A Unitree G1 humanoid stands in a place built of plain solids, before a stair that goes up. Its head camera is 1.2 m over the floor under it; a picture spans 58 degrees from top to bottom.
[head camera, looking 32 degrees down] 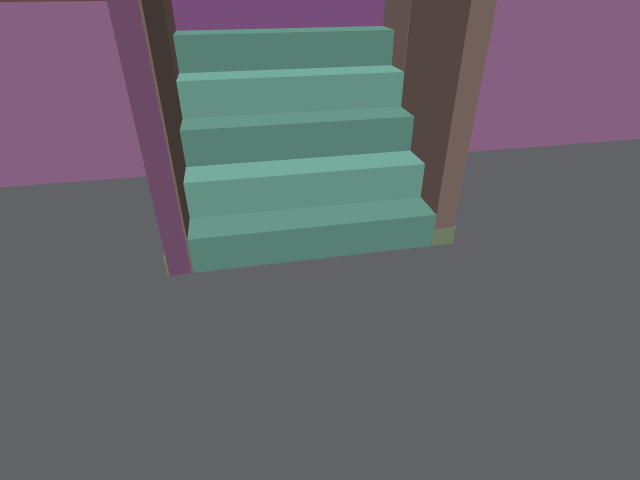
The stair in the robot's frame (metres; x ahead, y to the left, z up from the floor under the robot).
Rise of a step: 0.18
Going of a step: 0.20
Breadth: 1.20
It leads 11 degrees to the left of straight ahead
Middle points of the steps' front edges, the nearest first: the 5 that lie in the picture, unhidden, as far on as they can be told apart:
1.74 0.01 0.18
1.94 0.05 0.37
2.14 0.09 0.55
2.34 0.13 0.73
2.53 0.17 0.92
